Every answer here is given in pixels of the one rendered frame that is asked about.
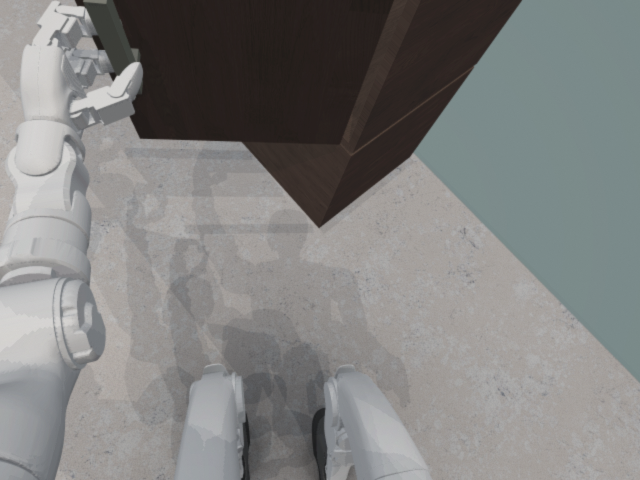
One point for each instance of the handle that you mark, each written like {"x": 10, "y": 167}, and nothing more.
{"x": 107, "y": 23}

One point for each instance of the right robot thigh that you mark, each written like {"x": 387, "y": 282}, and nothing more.
{"x": 381, "y": 447}

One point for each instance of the cupboard door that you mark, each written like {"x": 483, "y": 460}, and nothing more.
{"x": 275, "y": 71}

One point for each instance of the left robot hand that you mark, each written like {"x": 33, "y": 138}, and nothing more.
{"x": 51, "y": 79}

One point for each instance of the robot right foot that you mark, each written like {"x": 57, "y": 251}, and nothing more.
{"x": 319, "y": 442}

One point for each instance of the left robot forearm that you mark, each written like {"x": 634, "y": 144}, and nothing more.
{"x": 48, "y": 230}

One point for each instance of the robot left upper arm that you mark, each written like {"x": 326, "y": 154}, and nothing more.
{"x": 49, "y": 331}

